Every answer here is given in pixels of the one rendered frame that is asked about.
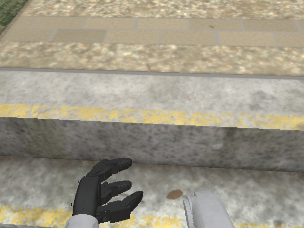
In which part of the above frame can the left robot forearm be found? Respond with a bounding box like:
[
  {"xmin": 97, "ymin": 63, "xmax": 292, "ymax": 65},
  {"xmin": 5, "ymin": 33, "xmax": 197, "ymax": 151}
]
[{"xmin": 65, "ymin": 214, "xmax": 100, "ymax": 228}]

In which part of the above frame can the robot left hand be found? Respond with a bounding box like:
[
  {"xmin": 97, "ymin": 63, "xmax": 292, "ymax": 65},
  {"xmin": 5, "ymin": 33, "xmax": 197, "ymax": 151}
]
[{"xmin": 70, "ymin": 158, "xmax": 143, "ymax": 224}]

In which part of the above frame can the robot right thigh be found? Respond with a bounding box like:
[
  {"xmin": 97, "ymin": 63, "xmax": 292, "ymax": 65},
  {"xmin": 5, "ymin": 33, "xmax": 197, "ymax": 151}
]
[{"xmin": 183, "ymin": 190, "xmax": 235, "ymax": 228}]

